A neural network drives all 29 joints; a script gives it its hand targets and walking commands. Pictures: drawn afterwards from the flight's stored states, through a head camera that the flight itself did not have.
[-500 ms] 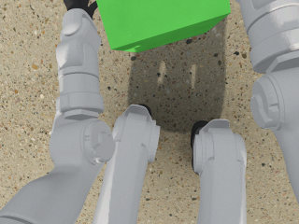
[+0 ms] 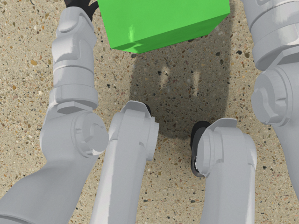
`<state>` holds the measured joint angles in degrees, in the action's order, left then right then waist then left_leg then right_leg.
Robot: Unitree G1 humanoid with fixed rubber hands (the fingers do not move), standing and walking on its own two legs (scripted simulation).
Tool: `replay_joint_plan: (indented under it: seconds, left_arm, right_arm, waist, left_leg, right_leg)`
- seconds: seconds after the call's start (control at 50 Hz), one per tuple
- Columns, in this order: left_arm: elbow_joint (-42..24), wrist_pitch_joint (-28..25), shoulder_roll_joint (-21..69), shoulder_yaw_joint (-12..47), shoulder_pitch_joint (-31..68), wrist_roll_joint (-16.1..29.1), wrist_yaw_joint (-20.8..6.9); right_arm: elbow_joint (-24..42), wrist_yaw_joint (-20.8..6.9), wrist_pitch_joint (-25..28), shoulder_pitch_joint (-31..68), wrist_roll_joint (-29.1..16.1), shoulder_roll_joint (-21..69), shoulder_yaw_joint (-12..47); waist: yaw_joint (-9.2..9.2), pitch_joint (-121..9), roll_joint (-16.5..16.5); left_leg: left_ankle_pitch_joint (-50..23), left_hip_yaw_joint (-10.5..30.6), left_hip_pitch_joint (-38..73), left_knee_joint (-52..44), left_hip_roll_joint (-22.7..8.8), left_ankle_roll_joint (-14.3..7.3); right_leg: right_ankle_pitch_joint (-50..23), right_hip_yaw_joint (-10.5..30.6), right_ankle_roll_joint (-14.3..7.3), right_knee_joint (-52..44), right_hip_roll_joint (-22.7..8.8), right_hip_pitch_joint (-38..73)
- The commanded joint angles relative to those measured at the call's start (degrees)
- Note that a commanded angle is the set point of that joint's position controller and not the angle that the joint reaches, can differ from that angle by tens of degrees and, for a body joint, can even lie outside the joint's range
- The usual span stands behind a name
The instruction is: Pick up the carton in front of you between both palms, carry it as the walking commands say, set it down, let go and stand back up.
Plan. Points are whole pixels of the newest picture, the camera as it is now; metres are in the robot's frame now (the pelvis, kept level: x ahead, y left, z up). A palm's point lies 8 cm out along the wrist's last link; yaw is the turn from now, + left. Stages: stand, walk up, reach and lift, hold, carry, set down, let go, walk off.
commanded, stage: set down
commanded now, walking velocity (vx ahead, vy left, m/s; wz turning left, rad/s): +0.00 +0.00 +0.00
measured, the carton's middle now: out of the picture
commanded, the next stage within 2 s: let go in 1.78 s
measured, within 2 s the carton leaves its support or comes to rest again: neither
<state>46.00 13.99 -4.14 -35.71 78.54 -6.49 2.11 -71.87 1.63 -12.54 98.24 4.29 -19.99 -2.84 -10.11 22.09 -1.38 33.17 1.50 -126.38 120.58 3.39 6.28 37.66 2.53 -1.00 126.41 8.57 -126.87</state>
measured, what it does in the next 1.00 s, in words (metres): stands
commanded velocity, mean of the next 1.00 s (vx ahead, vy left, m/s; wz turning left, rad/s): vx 0.00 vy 0.00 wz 0.00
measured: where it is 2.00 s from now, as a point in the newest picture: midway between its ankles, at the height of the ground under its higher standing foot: (168, 148)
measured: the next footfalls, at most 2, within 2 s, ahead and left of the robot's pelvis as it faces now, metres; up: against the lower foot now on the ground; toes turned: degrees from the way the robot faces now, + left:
none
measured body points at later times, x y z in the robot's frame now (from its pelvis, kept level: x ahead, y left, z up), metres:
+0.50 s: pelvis +0.00 +0.00 -0.01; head +0.38 -0.01 +0.21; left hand +0.51 +0.23 -0.19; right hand +0.61 -0.07 -0.19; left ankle +0.12 +0.14 -0.35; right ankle +0.08 -0.10 -0.35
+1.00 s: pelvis -0.01 +0.01 +0.02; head +0.36 +0.02 +0.26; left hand +0.52 +0.27 -0.12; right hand +0.64 -0.08 -0.11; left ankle +0.12 +0.13 -0.35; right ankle +0.08 -0.09 -0.35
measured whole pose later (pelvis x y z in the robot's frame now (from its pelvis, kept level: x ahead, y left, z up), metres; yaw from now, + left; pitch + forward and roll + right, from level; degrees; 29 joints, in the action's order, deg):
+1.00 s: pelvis -0.01 +0.01 +0.02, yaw +2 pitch +38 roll +4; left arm 47.1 10.8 -9.9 -19.9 79.6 10.5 11.6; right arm -67.3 -0.3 -13.6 99.8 -8.5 -32.7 8.5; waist -11.3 21.0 0.1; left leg 29.5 -1.7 -125.4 117.0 1.6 1.8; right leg 37.3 1.6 -1.4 123.2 2.4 -123.6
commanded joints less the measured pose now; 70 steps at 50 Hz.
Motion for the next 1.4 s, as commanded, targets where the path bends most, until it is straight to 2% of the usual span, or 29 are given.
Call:
replay_joint_plan:
  seconds: [0.0,0.26,0.4,0.46,0.5,0.56,0.64,0.68,0.74,0.82,0.9,1.0,1.08,1.16,1.28,1.38]
  left_arm:
    - [-1.11,-0.62,31.51,15.84,29.95,2.70,-10.46]
    - [4.25,-0.24,25.37,8.69,24.57,-1.39,-10.15]
    - [6.31,-1.44,20.72,5.79,21.55,-1.78,-8.52]
    - [9.00,-3.89,6.38,0.63,14.90,-1.84,-4.44]
    - [8.76,-6.75,-8.81,-0.95,11.12,-0.32,0.32]
    - [9.37,-10.21,-15.42,1.45,13.45,4.60,3.87]
    - [8.53,-11.44,-14.77,9.66,17.72,12.92,3.93]
    - [8.18,-11.02,-14.63,12.32,17.99,15.63,4.05]
    - [6.45,-9.99,-15.81,13.74,17.17,17.43,5.19]
    - [1.20,-8.19,-17.58,13.78,15.29,17.51,7.59]
    - [-6.09,-5.29,-16.71,14.97,14.86,17.56,9.60]
    - [-5.75,-2.30,-11.43,14.84,12.33,15.16,9.88]
    - [-5.73,-1.72,-8.92,13.56,11.14,12.68,9.21]
    - [-7.32,-1.20,-9.00,11.94,10.15,11.21,8.93]
    - [-12.01,0.18,-10.45,10.53,7.86,10.91,8.52]
    - [-15.11,1.67,-10.82,10.54,5.23,11.34,7.91]
  right_arm:
    - [2.86,-9.83,0.93,15.32,-1.71,37.62,4.14]
    - [0.00,-10.60,-0.40,11.79,3.08,30.90,0.54]
    - [1.69,-9.84,0.24,13.93,2.63,24.58,2.16]
    - [2.76,-6.58,1.42,13.32,1.69,8.74,1.81]
    - [3.90,-2.62,2.89,12.67,-0.31,-7.32,2.28]
    - [6.21,-0.05,4.65,21.10,-6.85,-12.56,7.39]
    - [8.58,-0.30,6.02,25.52,-13.86,-12.45,14.18]
    - [9.14,-0.77,5.84,26.09,-15.60,-12.92,15.87]
    - [9.19,-1.35,4.78,25.70,-16.44,-14.49,16.61]
    - [10.05,-1.55,2.86,24.70,-15.14,-16.82,15.07]
    - [12.51,-1.34,0.51,23.68,-13.84,-18.53,11.76]
    - [7.77,-2.74,-1.08,18.52,-10.21,-17.76,6.65]
    - [6.06,-4.18,-0.74,16.27,-7.18,-17.34,3.35]
    - [7.06,-4.94,-0.97,15.99,-5.51,-17.32,1.95]
    - [12.71,-5.55,-2.61,16.57,-5.17,-16.20,2.32]
    - [16.77,-5.82,-4.33,15.12,-4.56,-15.39,1.59]
  waist:
    - [-2.80,-49.31,-9.30]
    - [-1.51,-40.86,-8.85]
    - [-2.85,-41.76,-9.20]
    - [-3.71,-43.36,-9.22]
    - [-5.07,-45.87,-8.56]
    - [-7.59,-54.01,-9.44]
    - [-7.56,-62.91,-12.24]
    - [-7.64,-66.63,-12.82]
    - [-8.24,-71.63,-13.16]
    - [-8.51,-78.88,-12.65]
    - [-6.99,-85.43,-11.13]
    - [-4.83,-75.33,-8.34]
    - [-4.21,-71.94,-7.01]
    - [-4.86,-74.55,-8.23]
    - [-6.31,-83.59,-12.55]
    - [-6.15,-88.71,-14.90]
  left_leg:
    - [-18.53,-6.33,21.07,-5.03,1.55,-3.17]
    - [-14.22,-6.21,16.62,-3.77,1.73,-3.69]
    - [-15.43,-6.81,18.19,-2.75,0.90,-3.00]
    - [-16.72,-7.19,20.96,-2.49,-0.18,-1.95]
    - [-18.05,-7.49,22.83,-2.92,-0.93,-1.08]
    - [-23.63,-7.10,24.25,-2.44,-1.96,-1.40]
    - [-30.65,-6.36,28.34,-2.08,-2.59,-2.51]
    - [-32.52,-6.01,31.86,-2.29,-2.73,-2.89]
    - [-33.31,-5.99,36.54,-3.36,-2.63,-3.35]
    - [-33.94,-6.47,42.93,-5.72,-1.77,-3.95]
    - [-33.42,-6.92,48.58,-9.43,-0.55,-4.22]
    - [-26.93,-6.58,43.82,-15.03,-0.09,-3.30]
    - [-25.00,-6.40,41.91,-18.54,-0.25,-2.52]
    - [-25.18,-6.70,42.64,-22.36,-0.12,-2.38]
    - [-29.31,-7.72,44.10,-28.32,0.60,-2.86]
    - [-32.70,-8.18,45.57,-33.45,1.03,-3.19]
  right_leg:
    - [-16.45,0.51,-1.32,-12.44,-1.16,23.88]
    - [-14.80,1.87,-1.66,-12.52,-1.67,22.75]
    - [-16.76,2.50,-0.75,-11.57,-2.62,26.76]
    - [-17.68,2.50,0.69,-11.16,-3.98,29.34]
    - [-18.79,2.96,1.67,-10.99,-4.88,30.04]
    - [-23.07,3.46,2.54,-9.71,-6.26,31.60]
    - [-27.68,3.00,2.16,-7.66,-7.14,34.85]
    - [-26.66,2.25,1.90,-7.31,-7.25,35.49]
    - [-24.23,1.09,1.40,-7.55,-7.10,36.63]
    - [-21.64,-0.64,0.92,-9.09,-6.33,37.95]
    - [-19.79,-2.30,0.19,-12.66,-5.25,38.70]
    - [-13.91,-2.44,-0.87,-18.64,-4.90,31.18]
    - [-13.02,-2.20,-1.13,-22.86,-4.70,28.66]
    - [-14.38,-2.12,-0.90,-26.87,-4.36,32.42]
    - [-20.80,-2.15,0.02,-32.12,-3.73,45.16]
    - [-27.09,-2.15,0.64,-36.59,-3.27,54.34]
